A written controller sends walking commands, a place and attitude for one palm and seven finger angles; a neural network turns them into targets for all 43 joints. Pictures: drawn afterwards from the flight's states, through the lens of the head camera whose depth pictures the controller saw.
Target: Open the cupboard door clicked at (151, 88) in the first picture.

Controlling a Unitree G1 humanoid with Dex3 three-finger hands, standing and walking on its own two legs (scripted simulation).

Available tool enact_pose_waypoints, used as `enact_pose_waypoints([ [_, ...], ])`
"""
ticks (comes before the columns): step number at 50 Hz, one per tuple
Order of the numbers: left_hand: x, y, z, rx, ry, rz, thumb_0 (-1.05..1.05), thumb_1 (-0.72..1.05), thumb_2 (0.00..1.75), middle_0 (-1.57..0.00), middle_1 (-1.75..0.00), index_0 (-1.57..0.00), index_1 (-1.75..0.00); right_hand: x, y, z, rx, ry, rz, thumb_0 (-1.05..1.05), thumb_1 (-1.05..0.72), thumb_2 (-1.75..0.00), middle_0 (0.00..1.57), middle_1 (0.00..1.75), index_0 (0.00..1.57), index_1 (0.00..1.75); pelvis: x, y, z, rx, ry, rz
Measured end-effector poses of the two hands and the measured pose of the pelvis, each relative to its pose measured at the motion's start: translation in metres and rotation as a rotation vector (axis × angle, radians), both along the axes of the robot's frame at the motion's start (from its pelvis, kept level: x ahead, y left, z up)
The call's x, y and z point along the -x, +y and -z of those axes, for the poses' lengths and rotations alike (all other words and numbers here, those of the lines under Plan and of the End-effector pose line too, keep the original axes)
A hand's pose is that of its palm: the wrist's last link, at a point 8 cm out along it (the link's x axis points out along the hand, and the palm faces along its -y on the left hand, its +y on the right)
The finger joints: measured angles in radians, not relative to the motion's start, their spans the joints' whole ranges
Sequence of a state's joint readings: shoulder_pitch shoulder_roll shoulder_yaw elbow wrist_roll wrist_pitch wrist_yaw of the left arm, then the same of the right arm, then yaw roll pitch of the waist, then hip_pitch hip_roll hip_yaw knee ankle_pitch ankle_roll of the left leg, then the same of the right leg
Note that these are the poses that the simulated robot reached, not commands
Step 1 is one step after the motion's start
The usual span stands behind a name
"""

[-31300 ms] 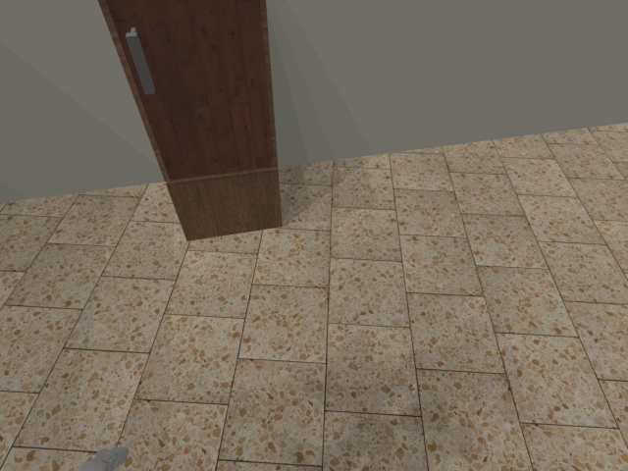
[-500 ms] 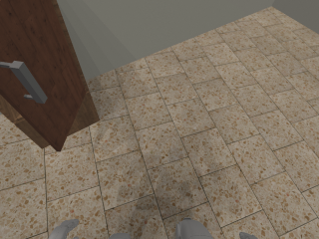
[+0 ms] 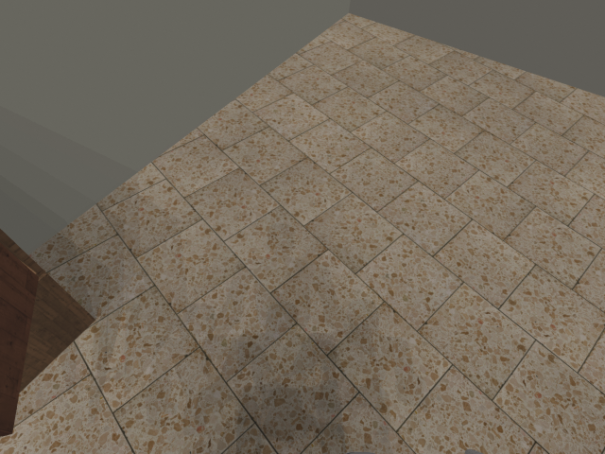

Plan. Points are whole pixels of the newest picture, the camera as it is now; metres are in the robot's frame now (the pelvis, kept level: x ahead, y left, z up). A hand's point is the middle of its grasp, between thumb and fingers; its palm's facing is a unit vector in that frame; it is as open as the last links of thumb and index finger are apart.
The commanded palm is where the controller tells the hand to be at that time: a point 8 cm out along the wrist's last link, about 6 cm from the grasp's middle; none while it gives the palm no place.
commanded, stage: walk to a spot facing it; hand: left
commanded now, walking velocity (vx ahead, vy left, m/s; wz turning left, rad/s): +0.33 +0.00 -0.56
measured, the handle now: out of the picture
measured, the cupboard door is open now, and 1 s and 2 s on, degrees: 48 48 48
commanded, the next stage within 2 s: turn to face it in 1.40 s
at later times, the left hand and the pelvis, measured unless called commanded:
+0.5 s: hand (271, 322) +0.34 +0.07 -0.15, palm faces -0.30 -0.93 -0.21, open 7.4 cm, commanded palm none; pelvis +0.18 -0.08 +0.01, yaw -14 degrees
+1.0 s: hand (284, 249) +0.50 +0.06 -0.16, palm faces -0.27 -0.95 -0.17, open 7.4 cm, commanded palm none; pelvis +0.41 -0.11 +0.01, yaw -19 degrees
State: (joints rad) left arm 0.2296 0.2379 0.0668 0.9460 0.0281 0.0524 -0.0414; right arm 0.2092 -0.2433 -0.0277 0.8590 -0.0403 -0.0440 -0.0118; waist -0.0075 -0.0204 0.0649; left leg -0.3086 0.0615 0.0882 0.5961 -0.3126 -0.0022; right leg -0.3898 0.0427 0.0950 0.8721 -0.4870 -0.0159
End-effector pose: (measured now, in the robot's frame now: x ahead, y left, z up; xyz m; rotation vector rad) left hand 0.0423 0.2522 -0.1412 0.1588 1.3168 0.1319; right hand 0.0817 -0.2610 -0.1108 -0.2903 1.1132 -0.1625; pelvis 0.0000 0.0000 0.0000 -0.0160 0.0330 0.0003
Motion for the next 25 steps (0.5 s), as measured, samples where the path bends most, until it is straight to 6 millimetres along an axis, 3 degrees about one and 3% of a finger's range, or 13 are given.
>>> enact_pose_waypoints([
  [4, -0.062, -0.001, -0.011, 0.016, -0.066, 0.066, 0.01, 0.91, 0.90, -0.20, -0.30, -0.20, -0.30, 0.031, 0.007, -0.006, -0.017, 0.111, 0.060, 0.00, -0.90, -0.89, 0.20, 0.30, 0.20, 0.30, -0.024, -0.001, -0.011, 0.010, 0.006, 0.035],
  [8, -0.135, -0.018, -0.021, 0.028, -0.141, 0.149, 0.01, 0.91, 0.90, -0.20, -0.30, -0.20, -0.30, 0.064, 0.011, -0.006, -0.044, 0.241, 0.147, 0.01, -0.90, -0.89, 0.20, 0.30, 0.21, 0.30, -0.050, -0.008, -0.016, 0.014, 0.012, 0.083],
  [12, -0.212, -0.051, -0.024, 0.030, -0.190, 0.263, 0.01, 0.91, 0.90, -0.20, -0.30, -0.19, -0.30, 0.092, 0.011, 0.001, -0.082, 0.349, 0.257, 0.01, -0.90, -0.89, 0.20, 0.30, 0.21, 0.30, -0.081, -0.021, -0.011, 0.003, 0.009, 0.137],
  [16, -0.286, -0.094, -0.020, 0.022, -0.269, 0.355, 0.01, 0.91, 0.90, -0.20, -0.30, -0.20, -0.30, 0.104, 0.003, 0.018, -0.131, 0.447, 0.345, 0.01, -0.90, -0.89, 0.20, 0.30, 0.21, 0.30, -0.118, -0.047, 0.007, -0.015, -0.004, 0.166],
  [18, -0.309, -0.109, -0.017, 0.011, -0.324, 0.357, 0.01, 0.91, 0.90, -0.20, -0.30, -0.20, -0.30, 0.096, -0.006, 0.029, -0.152, 0.479, 0.375, 0.01, -0.90, -0.89, 0.20, 0.30, 0.21, 0.30, -0.133, -0.059, 0.016, -0.028, -0.015, 0.187],
  [20, -0.316, -0.120, -0.017, 0.009, -0.311, 0.352, 0.00, 0.91, 0.90, -0.20, -0.30, -0.20, -0.30, 0.070, -0.018, 0.033, -0.154, 0.454, 0.393, 0.01, -0.90, -0.89, 0.20, 0.30, 0.21, 0.30, -0.145, -0.066, 0.013, -0.013, -0.029, 0.196],
  [25, -0.304, -0.134, -0.019, 0.005, -0.166, 0.348, 0.00, 0.91, 0.90, -0.20, -0.30, -0.20, -0.30, -0.035, -0.052, 0.023, -0.134, 0.247, 0.382, 0.01, -0.91, -0.89, 0.20, 0.30, 0.20, 0.30, -0.181, -0.081, -0.006, -0.021, -0.019, 0.239],
])
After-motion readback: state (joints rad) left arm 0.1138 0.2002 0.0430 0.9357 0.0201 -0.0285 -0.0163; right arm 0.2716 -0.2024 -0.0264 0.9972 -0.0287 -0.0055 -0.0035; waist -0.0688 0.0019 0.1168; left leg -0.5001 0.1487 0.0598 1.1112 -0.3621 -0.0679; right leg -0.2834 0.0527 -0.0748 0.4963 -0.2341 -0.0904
